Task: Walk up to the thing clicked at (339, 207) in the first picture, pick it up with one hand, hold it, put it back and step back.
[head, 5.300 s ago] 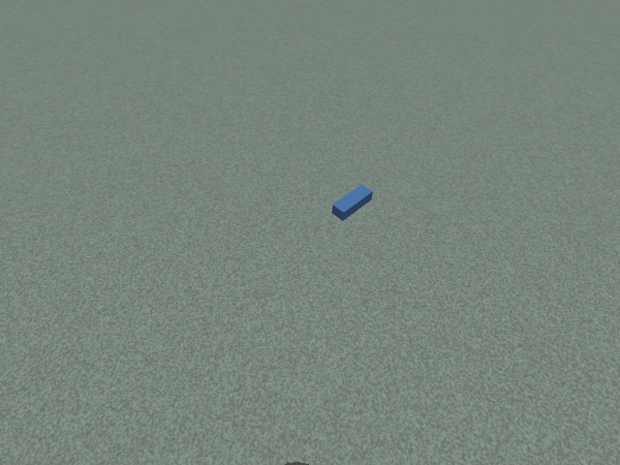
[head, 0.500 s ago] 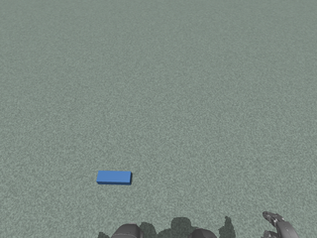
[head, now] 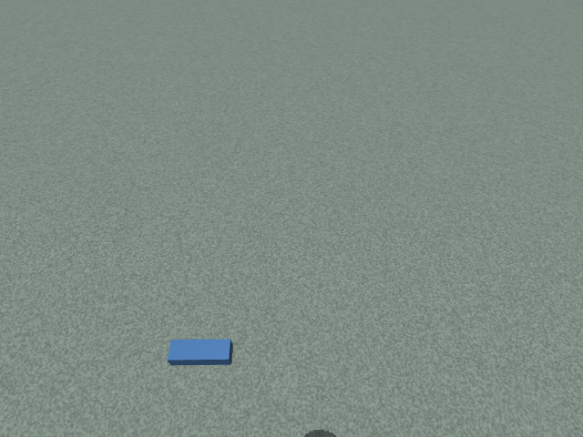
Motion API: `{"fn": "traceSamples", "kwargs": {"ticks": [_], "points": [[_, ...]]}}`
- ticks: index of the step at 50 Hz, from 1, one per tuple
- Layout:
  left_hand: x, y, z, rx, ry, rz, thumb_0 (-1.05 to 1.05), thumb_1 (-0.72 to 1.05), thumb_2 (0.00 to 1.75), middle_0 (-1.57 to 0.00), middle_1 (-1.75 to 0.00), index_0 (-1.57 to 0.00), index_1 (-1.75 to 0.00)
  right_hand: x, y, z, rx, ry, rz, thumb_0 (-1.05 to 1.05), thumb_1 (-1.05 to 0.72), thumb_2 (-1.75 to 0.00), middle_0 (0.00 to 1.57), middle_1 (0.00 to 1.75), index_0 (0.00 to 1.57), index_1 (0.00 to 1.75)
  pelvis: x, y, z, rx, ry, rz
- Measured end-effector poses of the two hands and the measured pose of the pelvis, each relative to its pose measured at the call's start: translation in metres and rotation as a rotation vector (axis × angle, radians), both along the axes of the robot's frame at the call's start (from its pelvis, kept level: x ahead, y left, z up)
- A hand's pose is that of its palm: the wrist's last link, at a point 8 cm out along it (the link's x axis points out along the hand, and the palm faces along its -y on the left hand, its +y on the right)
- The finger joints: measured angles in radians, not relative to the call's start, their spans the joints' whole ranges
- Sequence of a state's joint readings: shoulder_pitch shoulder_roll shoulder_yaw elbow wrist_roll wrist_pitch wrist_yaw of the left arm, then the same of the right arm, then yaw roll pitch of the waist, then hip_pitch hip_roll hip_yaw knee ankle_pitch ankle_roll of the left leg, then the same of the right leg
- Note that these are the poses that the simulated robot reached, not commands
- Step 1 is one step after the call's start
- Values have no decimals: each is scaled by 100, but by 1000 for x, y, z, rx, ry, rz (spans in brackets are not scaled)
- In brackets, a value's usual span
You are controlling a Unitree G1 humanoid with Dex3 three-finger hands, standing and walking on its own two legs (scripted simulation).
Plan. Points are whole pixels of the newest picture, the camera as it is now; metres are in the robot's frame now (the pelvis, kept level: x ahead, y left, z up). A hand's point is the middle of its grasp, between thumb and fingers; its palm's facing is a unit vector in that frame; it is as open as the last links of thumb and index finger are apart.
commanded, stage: walk up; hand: left
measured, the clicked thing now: (200, 352) +0.48 +0.29 -0.74
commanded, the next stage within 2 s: stand in 0.76 s
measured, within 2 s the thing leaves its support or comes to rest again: neither
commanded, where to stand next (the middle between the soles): +0.10 +0.03 m, yaw +1 degrees
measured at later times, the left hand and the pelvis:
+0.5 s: hand out of the picture +0.11 +0.25 -0.14, palm faces -0.03 -0.93 -0.36, open 7.4 cm; pelvis +0.01 -0.01 +0.01, yaw +0 degrees
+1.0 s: hand out of the picture +0.10 +0.24 -0.15, palm faces -0.03 -0.94 -0.33, open 7.4 cm; pelvis +0.01 -0.01 +0.01, yaw +0 degrees
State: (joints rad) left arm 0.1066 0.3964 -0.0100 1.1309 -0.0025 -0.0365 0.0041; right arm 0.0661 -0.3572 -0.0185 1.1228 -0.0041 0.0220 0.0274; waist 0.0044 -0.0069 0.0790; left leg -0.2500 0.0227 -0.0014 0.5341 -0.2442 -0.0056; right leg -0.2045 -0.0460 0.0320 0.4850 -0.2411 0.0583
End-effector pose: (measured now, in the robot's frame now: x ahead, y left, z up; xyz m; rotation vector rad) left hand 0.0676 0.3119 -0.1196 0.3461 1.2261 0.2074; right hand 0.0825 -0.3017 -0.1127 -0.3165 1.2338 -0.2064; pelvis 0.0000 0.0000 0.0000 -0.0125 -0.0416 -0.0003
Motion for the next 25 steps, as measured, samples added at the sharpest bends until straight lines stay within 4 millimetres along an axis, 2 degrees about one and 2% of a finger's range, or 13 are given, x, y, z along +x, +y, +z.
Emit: {"fn": "traceSamples", "kwargs": {"ticks": [6,13,25], "points": [[3,-7,8,6,4,4,0,90,90,-21,-30,-20,-30,9,-5,1,15,-17,-8,0,-90,-90,20,30,20,30,1,-5,5,7,-3,1],[17,-14,16,3,-26,1,0,90,90,-21,-30,-20,-30,15,-6,2,27,-35,-13,0,-91,-90,20,30,20,30,3,-7,8,11,-5,-1],[35,-17,16,-11,-42,-15,0,90,90,-21,-30,-20,-30,2,-5,3,25,8,-33,0,-91,-90,20,30,20,30,11,-6,10,11,4,-6]]}}
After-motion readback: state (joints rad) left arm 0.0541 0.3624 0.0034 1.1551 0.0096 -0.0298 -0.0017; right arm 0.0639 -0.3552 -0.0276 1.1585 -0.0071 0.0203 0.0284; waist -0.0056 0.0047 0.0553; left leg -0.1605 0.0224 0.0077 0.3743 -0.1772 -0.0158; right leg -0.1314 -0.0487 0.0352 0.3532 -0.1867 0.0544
